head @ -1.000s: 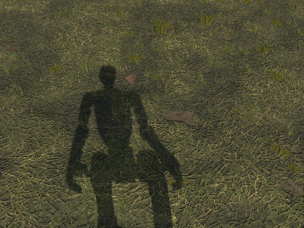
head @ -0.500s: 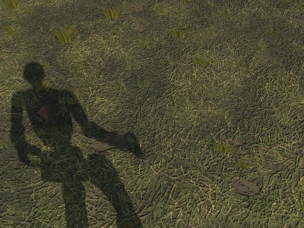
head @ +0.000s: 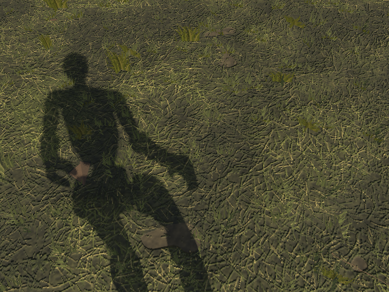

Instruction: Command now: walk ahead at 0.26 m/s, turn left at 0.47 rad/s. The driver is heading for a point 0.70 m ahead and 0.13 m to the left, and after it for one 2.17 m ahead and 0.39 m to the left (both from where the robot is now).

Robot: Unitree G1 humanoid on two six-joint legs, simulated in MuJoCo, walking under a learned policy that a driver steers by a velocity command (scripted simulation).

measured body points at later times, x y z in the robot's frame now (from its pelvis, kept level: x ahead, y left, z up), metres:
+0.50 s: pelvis +0.14 -0.04 +0.00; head +0.18 -0.04 +0.45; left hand +0.23 +0.26 -0.08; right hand +0.36 -0.27 -0.11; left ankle +0.07 +0.09 -0.65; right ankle +0.24 -0.12 -0.74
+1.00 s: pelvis +0.12 +0.01 +0.00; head +0.12 +0.04 +0.45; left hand +0.09 +0.31 -0.12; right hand +0.38 -0.12 -0.08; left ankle +0.08 +0.09 -0.74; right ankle +0.21 -0.12 -0.69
